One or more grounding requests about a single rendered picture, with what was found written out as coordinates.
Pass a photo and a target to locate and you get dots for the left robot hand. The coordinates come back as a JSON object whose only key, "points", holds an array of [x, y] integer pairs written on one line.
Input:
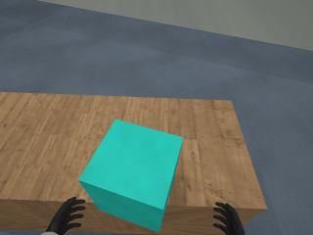
{"points": [[59, 223]]}

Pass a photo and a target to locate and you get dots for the pedestal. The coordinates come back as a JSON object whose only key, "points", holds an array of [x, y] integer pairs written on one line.
{"points": [[47, 140]]}

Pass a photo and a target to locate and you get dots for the right robot hand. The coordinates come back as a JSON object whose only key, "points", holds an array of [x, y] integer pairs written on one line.
{"points": [[233, 223]]}

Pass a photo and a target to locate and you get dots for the carton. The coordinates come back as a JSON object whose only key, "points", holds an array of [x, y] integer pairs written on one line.
{"points": [[131, 173]]}

